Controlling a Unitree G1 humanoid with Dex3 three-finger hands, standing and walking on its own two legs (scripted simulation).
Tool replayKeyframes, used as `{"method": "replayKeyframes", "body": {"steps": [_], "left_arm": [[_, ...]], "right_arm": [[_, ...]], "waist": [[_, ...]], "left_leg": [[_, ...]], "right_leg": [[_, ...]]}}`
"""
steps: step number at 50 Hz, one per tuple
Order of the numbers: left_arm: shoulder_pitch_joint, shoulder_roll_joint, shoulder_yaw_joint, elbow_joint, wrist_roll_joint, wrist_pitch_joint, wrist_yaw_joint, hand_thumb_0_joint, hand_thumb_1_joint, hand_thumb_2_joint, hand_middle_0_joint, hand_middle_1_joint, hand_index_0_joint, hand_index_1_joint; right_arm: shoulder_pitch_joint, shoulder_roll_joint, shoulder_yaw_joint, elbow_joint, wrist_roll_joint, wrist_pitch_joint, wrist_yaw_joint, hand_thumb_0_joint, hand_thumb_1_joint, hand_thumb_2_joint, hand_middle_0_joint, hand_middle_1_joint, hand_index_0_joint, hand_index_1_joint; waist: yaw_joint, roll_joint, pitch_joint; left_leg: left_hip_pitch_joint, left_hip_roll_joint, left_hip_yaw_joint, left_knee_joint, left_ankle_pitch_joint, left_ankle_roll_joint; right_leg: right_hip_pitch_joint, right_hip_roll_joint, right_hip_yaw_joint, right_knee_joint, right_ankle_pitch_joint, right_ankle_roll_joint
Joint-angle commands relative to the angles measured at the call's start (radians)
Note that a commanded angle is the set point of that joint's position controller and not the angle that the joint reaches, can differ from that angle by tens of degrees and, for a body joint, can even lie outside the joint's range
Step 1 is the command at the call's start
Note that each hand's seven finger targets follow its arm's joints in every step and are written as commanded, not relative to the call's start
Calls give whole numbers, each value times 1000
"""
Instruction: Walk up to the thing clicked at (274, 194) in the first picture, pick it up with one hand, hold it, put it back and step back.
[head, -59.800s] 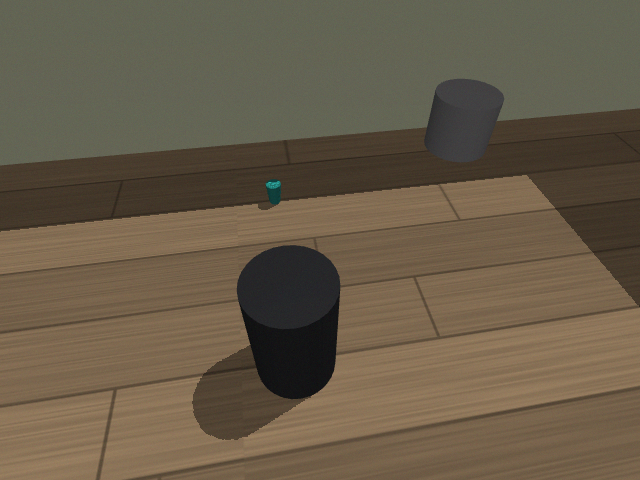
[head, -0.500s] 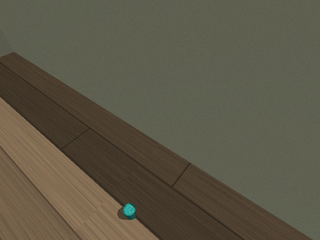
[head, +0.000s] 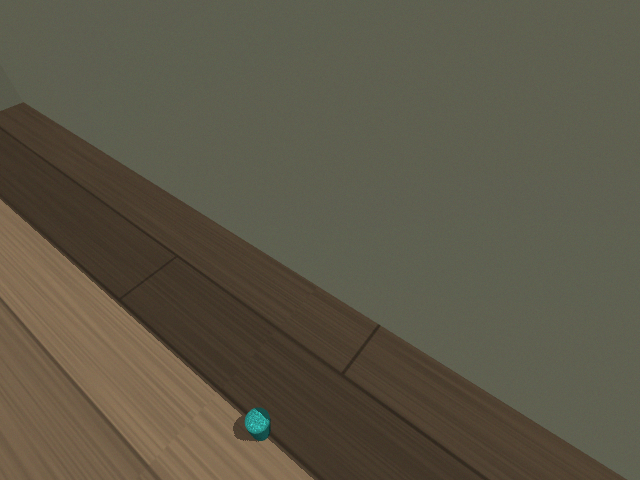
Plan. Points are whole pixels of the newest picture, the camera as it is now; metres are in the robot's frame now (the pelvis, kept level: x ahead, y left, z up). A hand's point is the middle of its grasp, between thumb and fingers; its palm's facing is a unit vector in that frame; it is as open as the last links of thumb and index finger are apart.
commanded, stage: stand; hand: left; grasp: from above
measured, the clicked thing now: (259, 426) +0.42 +0.22 -0.73
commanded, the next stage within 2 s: step back in 0.86 s
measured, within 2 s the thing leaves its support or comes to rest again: neither
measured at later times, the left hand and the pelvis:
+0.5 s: hand out of the picture +0.07 +0.25 -0.16, palm faces +0.01 -0.94 -0.34, open 7.4 cm; pelvis +0.00 +0.00 +0.00, yaw +0 degrees
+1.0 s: hand out of the picture +0.07 +0.26 -0.16, palm faces +0.03 -0.93 -0.37, open 7.4 cm; pelvis -0.02 +0.00 -0.01, yaw +1 degrees
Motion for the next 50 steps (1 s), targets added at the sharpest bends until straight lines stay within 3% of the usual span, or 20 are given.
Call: {"method": "replayKeyframes", "body": {"steps": [1,10,16,19,25,29,32,37,42,43,45,46,50], "left_arm": [[-36,204,32,-54,-1,-26,8,0,900,900,-200,-300,-200,-301],[-45,210,33,-61,-4,-28,8,0,900,900,-200,-300,-200,-301],[-40,218,31,-58,-2,-28,4,0,900,900,-200,-300,-200,-301],[-42,219,31,-63,-1,-31,4,0,900,900,-200,-300,-200,-300],[-40,228,31,-68,-3,-33,3,0,900,900,-200,-300,-200,-300],[-33,226,28,-65,-3,-32,1,0,900,900,-200,-300,-200,-300],[-39,228,28,-71,-2,-34,1,0,900,900,-200,-300,-200,-300],[-38,230,27,-66,-5,-32,0,0,900,900,-200,-300,-200,-300],[-22,230,24,-66,-6,-31,-3,0,900,900,-200,-300,-200,-300],[-35,311,69,-84,-23,-23,3,0,900,900,-200,-300,-200,-300],[-13,301,74,-115,-29,-19,9,0,900,900,-200,-300,-200,-300],[-26,298,76,-129,-31,-16,10,0,900,900,-200,-300,-200,-300],[-82,313,84,-202,-18,3,10,0,900,900,-200,-300,-200,-300]], "right_arm": [[-31,-201,-32,-56,3,-23,-10,0,-900,-900,200,300,200,300],[-43,-208,-32,-60,4,-21,-9,0,-900,-900,200,300,200,300],[-35,-206,-30,-55,3,-21,-5,0,-900,-900,200,300,200,300],[-45,-208,-33,-61,5,-21,-3,0,-900,-900,200,300,200,300],[-41,-208,-33,-62,5,-21,-1,0,-900,-900,200,300,200,300],[-37,-211,-31,-58,6,-20,0,0,-900,-900,200,300,200,300],[-32,-216,-32,-62,5,-20,0,0,-900,-900,200,300,200,300],[-27,-215,-29,-56,6,-20,0,0,-900,-900,200,300,200,300],[-35,-217,-28,-58,7,-22,2,0,-900,-900,200,300,200,300],[-66,-278,-50,-82,20,-6,8,0,-900,-900,200,300,200,300],[-39,-262,-53,-107,34,3,10,0,-900,-900,200,300,200,300],[-24,-254,-56,-113,34,8,10,0,-900,-900,200,300,200,300],[0,-252,-69,-153,30,31,13,0,-900,-900,200,300,200,300]], "waist": [[0,-5,-65],[0,-6,-78],[-5,-12,-41],[-2,-5,-64],[-5,-10,-64],[-2,-3,-37],[-7,-17,-69],[-9,-12,-42],[0,-4,-49],[-7,-32,28],[-10,-32,-60],[-20,-44,-98],[-27,-102,-140]], "left_leg": [[4,95,-65,-46,172,42],[12,98,-57,-40,200,45],[-12,91,-57,-60,112,41],[2,99,-63,-54,149,42],[2,98,-63,-54,145,41],[-20,95,-68,-69,92,39],[-6,98,-63,-53,133,42],[-22,94,-67,-66,88,38],[-22,96,-70,-67,105,39],[-85,84,-81,51,301,64],[-55,73,-53,136,372,76],[-62,62,-47,177,373,77],[-85,-1,-5,332,191,77]], "right_leg": [[-2,-92,64,-53,148,-28],[7,-97,66,-49,186,-33],[-20,-92,71,-72,104,-32],[-6,-95,67,-59,129,-38],[-15,-96,70,-58,129,-37],[-25,-91,70,-71,64,-35],[-9,-96,70,-60,127,-37],[-26,-94,73,-68,75,-37],[-17,-93,68,-62,93,-36],[-83,-88,80,22,292,-49],[-61,-99,76,69,382,-79],[-53,-107,82,84,392,-98],[-131,-196,154,93,338,-179]]}}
